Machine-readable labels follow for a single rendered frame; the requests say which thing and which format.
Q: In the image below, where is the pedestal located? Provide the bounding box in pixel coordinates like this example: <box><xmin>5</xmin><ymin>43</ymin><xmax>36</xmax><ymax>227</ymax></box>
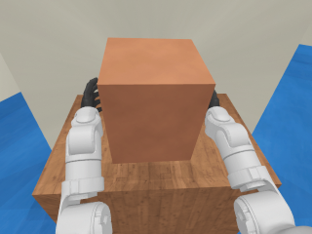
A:
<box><xmin>31</xmin><ymin>94</ymin><xmax>282</xmax><ymax>234</ymax></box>

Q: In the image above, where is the right robot hand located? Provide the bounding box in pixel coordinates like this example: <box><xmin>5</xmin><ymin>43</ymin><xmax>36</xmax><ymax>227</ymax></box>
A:
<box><xmin>205</xmin><ymin>90</ymin><xmax>220</xmax><ymax>118</ymax></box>

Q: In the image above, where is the left robot hand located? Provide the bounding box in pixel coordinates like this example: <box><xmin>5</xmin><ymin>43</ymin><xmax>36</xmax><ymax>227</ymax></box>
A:
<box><xmin>80</xmin><ymin>77</ymin><xmax>102</xmax><ymax>112</ymax></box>

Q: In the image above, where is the robot right forearm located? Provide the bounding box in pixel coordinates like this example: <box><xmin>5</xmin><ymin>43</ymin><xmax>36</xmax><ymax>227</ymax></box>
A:
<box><xmin>205</xmin><ymin>106</ymin><xmax>295</xmax><ymax>224</ymax></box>

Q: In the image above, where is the left robot upper arm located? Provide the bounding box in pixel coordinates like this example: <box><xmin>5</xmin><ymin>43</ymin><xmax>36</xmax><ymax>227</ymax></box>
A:
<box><xmin>57</xmin><ymin>201</ymin><xmax>113</xmax><ymax>234</ymax></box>

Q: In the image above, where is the robot left forearm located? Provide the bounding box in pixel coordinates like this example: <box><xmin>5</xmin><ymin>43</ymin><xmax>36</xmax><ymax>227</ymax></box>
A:
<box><xmin>56</xmin><ymin>106</ymin><xmax>104</xmax><ymax>234</ymax></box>

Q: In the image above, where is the carton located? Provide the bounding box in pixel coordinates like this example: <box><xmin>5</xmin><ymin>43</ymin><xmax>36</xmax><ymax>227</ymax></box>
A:
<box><xmin>97</xmin><ymin>37</ymin><xmax>216</xmax><ymax>164</ymax></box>

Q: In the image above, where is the right robot upper arm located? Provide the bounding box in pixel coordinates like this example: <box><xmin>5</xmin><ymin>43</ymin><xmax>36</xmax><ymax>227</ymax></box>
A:
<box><xmin>233</xmin><ymin>189</ymin><xmax>312</xmax><ymax>234</ymax></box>

